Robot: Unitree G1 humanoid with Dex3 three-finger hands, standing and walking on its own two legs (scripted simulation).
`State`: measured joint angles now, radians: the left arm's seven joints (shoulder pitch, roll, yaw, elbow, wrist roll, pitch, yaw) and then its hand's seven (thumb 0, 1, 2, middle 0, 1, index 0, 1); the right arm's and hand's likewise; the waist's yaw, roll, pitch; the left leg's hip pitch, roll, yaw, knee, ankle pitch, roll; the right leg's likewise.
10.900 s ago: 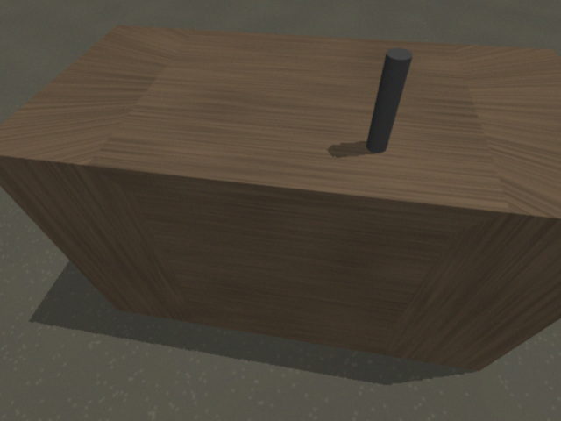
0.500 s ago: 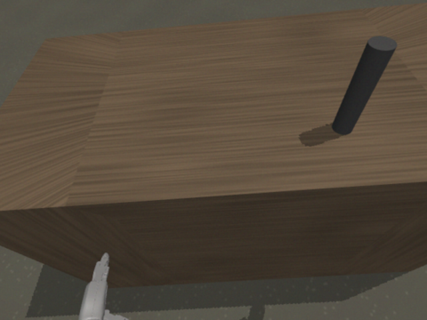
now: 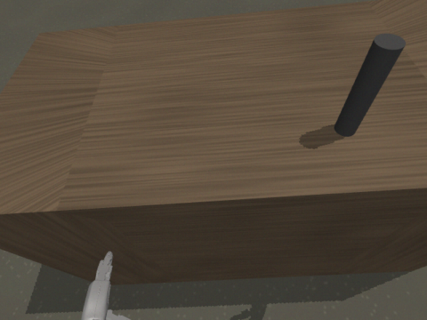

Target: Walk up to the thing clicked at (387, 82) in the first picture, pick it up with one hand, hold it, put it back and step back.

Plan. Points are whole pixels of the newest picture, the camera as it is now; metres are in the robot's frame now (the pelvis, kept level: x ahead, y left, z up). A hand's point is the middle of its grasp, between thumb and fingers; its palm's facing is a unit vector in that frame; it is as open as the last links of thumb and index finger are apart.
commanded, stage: go down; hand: right
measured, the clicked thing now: (363, 92) +0.48 -0.22 +0.14
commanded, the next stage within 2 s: approach in 0.24 s
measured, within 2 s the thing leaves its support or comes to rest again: neither
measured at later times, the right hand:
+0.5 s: hand out of the picture +0.39 -0.40 +0.21, palm faces +0.23 +0.97 +0.00, open 17.7 cm
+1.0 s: hand (392, 117) +0.47 -0.28 +0.09, palm faces +0.14 +0.99 +0.05, open 17.5 cm
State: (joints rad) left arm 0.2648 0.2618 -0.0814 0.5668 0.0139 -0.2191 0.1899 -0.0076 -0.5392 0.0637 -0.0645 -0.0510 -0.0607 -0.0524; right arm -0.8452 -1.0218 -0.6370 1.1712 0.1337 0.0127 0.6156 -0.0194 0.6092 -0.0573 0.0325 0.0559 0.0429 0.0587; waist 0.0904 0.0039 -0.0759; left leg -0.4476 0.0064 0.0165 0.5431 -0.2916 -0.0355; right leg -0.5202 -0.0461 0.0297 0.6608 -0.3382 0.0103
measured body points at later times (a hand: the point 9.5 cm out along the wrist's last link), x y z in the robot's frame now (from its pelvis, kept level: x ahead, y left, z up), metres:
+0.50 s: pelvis +0.00 +0.00 +0.00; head +0.06 -0.02 +0.44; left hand +0.14 +0.26 -0.08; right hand +0.38 -0.45 +0.21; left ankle -0.02 +0.15 -0.73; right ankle -0.02 -0.12 -0.73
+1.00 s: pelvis -0.03 +0.00 -0.03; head +0.08 -0.02 +0.40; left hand +0.10 +0.27 -0.09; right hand +0.45 -0.33 +0.09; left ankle -0.02 +0.15 -0.73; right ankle -0.02 -0.12 -0.73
